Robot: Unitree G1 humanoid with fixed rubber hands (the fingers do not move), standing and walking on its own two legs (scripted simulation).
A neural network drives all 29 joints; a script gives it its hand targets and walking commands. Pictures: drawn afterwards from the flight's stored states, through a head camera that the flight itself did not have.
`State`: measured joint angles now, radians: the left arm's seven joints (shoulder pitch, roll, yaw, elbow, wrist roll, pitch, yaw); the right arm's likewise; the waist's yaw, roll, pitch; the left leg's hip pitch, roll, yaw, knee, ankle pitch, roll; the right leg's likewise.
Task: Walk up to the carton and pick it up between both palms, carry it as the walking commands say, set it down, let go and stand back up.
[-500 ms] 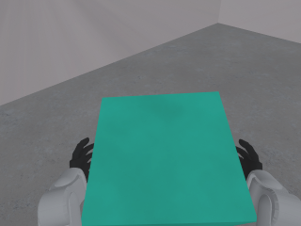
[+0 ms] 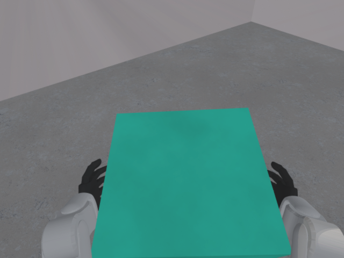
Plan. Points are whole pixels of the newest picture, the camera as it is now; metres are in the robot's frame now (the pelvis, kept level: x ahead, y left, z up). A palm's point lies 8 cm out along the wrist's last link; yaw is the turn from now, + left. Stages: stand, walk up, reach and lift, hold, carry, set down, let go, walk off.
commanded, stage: carry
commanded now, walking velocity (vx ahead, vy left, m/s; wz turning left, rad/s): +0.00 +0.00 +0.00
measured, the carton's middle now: (185, 193) +0.28 +0.01 +0.01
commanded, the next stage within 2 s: none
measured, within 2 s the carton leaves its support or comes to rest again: neither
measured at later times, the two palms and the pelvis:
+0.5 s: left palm (125, 230) +0.16 +0.11 +0.10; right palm (336, 226) +0.19 -0.27 +0.07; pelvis -0.05 -0.10 +0.00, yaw +3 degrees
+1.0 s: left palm out of the picture +0.09 +0.04 +0.06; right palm out of the picture +0.07 -0.35 +0.06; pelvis -0.15 -0.15 -0.01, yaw -6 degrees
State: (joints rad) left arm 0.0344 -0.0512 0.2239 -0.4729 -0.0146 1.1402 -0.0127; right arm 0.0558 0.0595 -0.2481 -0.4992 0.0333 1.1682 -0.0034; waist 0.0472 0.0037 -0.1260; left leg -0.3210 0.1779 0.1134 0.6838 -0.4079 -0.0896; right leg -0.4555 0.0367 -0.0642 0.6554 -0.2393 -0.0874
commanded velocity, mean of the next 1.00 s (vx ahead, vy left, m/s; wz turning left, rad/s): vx -0.14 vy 0.00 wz -0.34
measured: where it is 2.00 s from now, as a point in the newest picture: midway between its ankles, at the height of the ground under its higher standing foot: outside the picture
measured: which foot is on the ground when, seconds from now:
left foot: up 0.00-0.36, down 0.38-0.52, up 0.54-0.86, down 0.88-1.00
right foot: down 0.00-0.38, up 0.40-0.48, down 0.50-0.82, up 0.84-1.00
